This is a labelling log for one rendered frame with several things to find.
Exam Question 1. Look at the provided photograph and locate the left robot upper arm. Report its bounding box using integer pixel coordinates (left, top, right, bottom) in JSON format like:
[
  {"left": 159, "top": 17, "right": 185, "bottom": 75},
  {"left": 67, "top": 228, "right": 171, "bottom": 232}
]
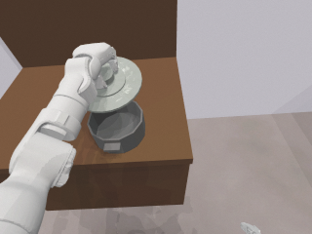
[{"left": 0, "top": 132, "right": 77, "bottom": 234}]

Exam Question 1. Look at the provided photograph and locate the knob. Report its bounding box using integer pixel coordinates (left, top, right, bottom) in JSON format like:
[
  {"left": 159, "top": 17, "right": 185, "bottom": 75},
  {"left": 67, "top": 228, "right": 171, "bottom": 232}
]
[{"left": 100, "top": 66, "right": 115, "bottom": 85}]

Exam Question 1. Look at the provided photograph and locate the pot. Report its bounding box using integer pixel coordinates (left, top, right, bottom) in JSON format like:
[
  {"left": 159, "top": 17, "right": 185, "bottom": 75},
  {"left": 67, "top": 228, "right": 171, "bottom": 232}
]
[{"left": 87, "top": 100, "right": 145, "bottom": 154}]

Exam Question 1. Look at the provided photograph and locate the lid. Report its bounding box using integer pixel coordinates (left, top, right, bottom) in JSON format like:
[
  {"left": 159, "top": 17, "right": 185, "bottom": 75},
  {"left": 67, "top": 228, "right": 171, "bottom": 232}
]
[{"left": 88, "top": 57, "right": 142, "bottom": 113}]

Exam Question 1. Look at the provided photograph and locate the right robot hand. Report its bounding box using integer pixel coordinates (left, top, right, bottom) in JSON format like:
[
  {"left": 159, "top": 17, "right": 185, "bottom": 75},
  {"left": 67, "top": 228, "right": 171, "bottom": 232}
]
[{"left": 240, "top": 222, "right": 261, "bottom": 234}]

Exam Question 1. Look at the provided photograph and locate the table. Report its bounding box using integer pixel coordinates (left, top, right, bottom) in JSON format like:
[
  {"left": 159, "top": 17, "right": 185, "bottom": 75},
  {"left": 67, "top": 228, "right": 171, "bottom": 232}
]
[{"left": 0, "top": 0, "right": 193, "bottom": 211}]

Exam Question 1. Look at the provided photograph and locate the left robot hand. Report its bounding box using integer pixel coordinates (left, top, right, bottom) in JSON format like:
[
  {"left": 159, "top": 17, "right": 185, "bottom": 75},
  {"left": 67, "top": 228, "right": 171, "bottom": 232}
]
[{"left": 72, "top": 42, "right": 119, "bottom": 90}]

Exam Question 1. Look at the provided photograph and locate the left robot forearm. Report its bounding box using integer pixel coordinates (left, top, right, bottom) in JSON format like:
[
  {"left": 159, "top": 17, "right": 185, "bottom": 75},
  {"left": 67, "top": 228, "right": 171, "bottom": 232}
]
[{"left": 9, "top": 52, "right": 101, "bottom": 174}]

